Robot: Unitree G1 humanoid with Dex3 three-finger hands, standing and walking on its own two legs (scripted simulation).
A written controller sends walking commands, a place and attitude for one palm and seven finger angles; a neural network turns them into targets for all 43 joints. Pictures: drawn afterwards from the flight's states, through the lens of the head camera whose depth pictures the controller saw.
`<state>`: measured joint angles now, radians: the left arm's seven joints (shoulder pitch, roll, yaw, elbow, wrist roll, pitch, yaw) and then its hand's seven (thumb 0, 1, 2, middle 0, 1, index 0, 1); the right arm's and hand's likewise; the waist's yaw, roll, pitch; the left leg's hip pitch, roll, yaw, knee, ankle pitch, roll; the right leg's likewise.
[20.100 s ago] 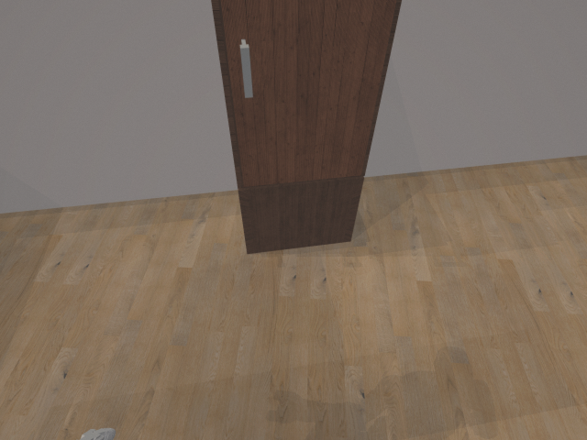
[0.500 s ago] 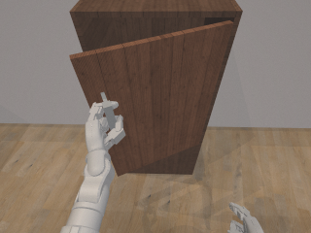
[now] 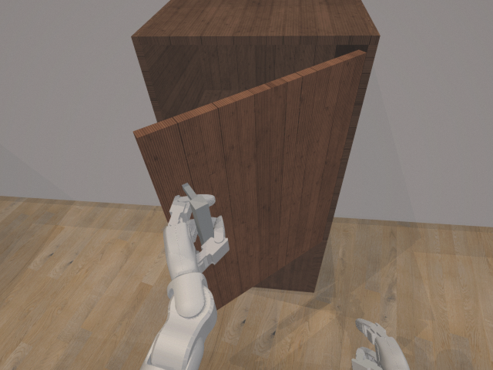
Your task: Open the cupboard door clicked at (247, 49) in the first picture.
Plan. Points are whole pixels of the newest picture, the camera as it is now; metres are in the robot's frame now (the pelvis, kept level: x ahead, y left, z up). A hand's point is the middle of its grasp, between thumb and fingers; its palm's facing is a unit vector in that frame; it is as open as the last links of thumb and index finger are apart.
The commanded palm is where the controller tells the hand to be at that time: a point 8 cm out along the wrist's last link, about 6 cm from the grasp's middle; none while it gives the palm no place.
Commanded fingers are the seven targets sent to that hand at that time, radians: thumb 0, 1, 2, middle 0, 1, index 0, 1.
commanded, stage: open thumb and fingers to let go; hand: left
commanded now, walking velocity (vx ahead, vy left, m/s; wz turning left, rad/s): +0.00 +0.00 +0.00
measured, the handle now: (199, 219) +0.34 +0.10 +0.09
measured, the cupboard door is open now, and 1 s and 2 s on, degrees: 40 41 41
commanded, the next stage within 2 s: slide the hand sideways off the handle in 0.66 s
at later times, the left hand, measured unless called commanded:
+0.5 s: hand (218, 236) +0.30 +0.06 +0.09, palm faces +0.29 -0.96 -0.01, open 14.1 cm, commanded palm +0.26 +0.10 +0.09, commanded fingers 0.00 -0.50 0.30 -0.20 -0.60 -0.20 -0.60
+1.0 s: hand (211, 258) +0.27 +0.07 +0.08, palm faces -0.19 -0.98 -0.01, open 16.1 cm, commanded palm +0.25 +0.12 +0.09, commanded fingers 0.00 -0.50 0.30 -0.15 -0.30 -0.15 -0.30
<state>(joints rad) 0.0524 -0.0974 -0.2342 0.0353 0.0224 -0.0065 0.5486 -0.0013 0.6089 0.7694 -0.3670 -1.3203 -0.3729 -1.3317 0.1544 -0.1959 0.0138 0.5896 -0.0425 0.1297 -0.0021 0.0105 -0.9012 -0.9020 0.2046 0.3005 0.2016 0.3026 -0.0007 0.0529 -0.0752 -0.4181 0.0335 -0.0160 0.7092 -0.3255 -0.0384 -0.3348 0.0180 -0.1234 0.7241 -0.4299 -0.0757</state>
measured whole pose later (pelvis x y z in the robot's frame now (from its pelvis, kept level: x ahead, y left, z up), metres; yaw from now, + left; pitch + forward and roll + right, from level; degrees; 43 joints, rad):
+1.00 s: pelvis -0.03 +0.04 +0.00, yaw -1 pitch +1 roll -1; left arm -0.06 0.05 -0.26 0.19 -0.10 -0.16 0.08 -0.01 -0.50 0.30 -0.23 -0.39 -0.18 -0.40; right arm 0.22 -0.21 0.04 0.56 0.02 0.05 -0.02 0.01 -0.90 -0.90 0.21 0.30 0.20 0.30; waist 0.00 0.06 -0.05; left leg -0.47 0.01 0.01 0.76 -0.32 0.01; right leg -0.39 -0.01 -0.09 0.76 -0.40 -0.03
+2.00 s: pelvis +0.00 +0.03 -0.01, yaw -1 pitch +4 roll -1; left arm 0.49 0.18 0.00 -0.23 -0.22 -0.24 -0.17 -0.01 -0.50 0.30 -0.15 -0.30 -0.15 -0.31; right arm 0.26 -0.25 0.02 0.50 0.03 -0.11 -0.05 0.01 -0.90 -0.90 0.20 0.30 0.20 0.30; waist 0.02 0.06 -0.07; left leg -0.52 0.03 0.00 0.82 -0.37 -0.01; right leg -0.42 0.01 -0.10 0.80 -0.45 -0.04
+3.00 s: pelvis +0.01 +0.05 +0.03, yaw -2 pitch -4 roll +0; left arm 0.49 0.31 0.18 -0.39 -0.05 -0.06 0.12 0.00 0.14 0.58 -0.18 -0.30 -0.18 -0.30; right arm 0.19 -0.22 0.05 0.62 0.00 -0.11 -0.08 0.01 -0.90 -0.90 0.21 0.30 0.20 0.30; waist 0.07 0.06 0.03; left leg -0.16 -0.01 0.04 0.45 -0.23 0.03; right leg -0.07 -0.01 -0.07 0.42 -0.28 -0.01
